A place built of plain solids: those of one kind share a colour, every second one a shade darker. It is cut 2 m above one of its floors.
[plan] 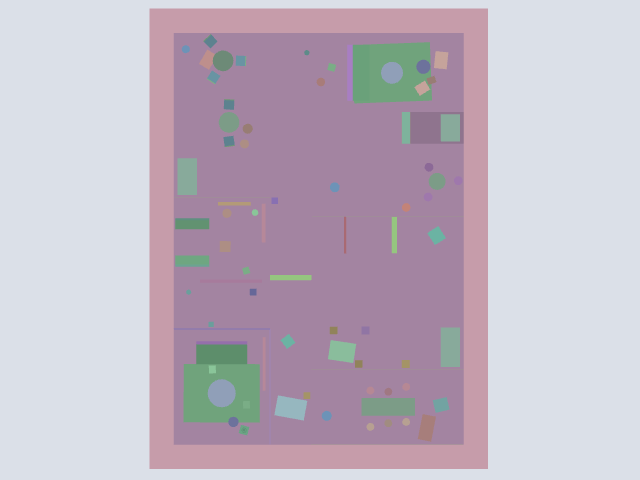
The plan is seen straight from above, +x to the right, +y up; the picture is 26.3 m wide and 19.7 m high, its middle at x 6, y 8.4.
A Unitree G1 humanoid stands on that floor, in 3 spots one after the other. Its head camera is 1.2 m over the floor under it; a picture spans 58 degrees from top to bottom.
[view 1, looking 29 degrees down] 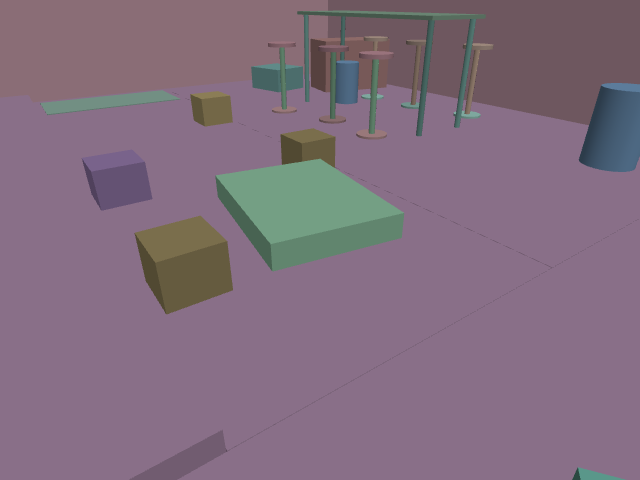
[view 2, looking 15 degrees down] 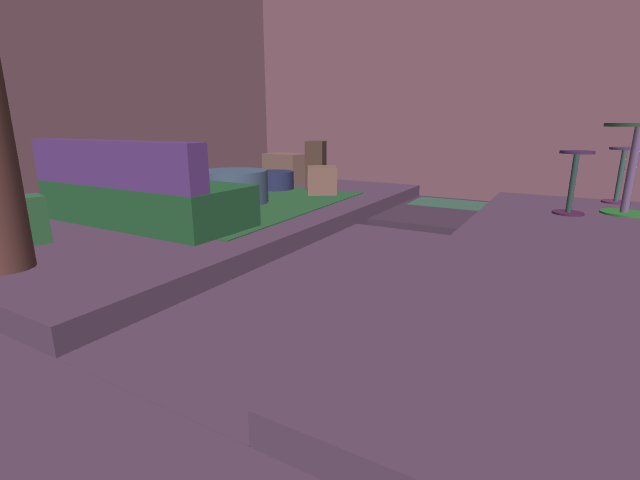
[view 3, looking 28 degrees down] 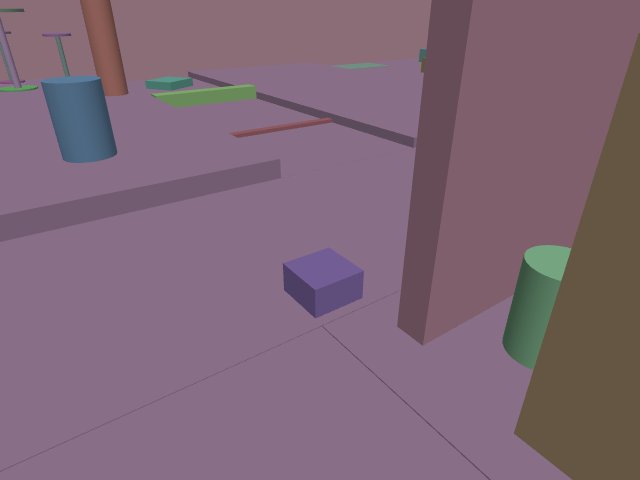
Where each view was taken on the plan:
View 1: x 4.80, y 5.15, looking -35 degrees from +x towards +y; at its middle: inway_podium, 2.24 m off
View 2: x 4.57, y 11.41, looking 30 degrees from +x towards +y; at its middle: floor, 4.64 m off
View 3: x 2.75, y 11.00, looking -35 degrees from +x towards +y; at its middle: floor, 2.55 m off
